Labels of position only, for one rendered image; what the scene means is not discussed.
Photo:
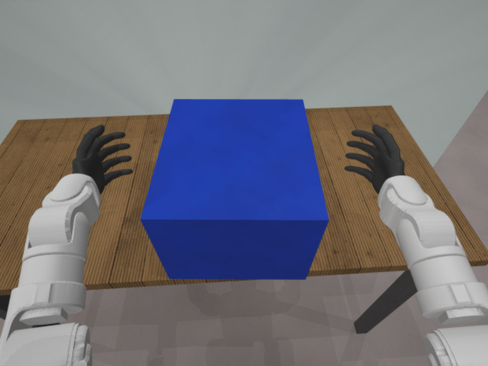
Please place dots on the carton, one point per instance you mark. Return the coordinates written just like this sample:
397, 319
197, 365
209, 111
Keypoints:
236, 192

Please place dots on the robot left hand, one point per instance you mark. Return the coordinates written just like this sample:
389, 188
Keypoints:
89, 157

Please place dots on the right robot upper arm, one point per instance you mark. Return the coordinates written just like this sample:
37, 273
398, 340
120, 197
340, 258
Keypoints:
458, 346

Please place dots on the robot right hand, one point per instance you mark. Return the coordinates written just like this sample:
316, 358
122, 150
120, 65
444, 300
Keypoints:
386, 161

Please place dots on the left robot upper arm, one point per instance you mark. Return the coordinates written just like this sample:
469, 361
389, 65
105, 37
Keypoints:
59, 345

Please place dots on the table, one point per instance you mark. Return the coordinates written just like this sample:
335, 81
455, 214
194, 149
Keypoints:
37, 154

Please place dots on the robot right forearm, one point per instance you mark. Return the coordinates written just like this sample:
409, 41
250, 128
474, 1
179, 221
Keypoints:
448, 289

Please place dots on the robot left forearm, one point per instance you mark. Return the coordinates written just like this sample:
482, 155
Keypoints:
51, 281

